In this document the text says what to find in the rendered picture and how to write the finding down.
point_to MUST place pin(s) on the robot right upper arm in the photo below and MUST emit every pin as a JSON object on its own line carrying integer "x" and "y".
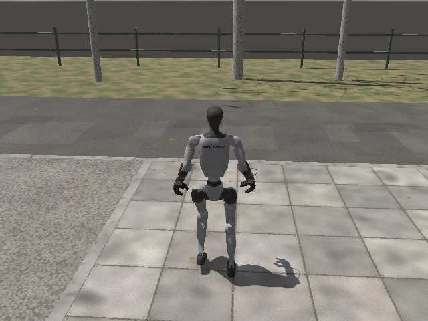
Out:
{"x": 239, "y": 152}

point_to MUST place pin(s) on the robot right hand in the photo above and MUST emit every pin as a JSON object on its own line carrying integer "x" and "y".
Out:
{"x": 245, "y": 183}

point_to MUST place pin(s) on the robot left hand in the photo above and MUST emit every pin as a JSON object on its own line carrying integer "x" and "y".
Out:
{"x": 176, "y": 188}

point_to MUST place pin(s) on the robot head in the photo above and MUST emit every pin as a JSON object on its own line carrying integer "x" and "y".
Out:
{"x": 214, "y": 118}

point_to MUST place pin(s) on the robot right forearm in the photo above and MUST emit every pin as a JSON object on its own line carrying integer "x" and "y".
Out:
{"x": 248, "y": 174}

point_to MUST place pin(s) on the robot left upper arm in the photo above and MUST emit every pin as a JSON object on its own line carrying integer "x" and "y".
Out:
{"x": 189, "y": 152}

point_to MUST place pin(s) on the robot left forearm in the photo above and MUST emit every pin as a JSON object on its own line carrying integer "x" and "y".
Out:
{"x": 181, "y": 176}

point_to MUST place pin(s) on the right robot shin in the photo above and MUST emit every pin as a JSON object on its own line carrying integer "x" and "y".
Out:
{"x": 231, "y": 245}

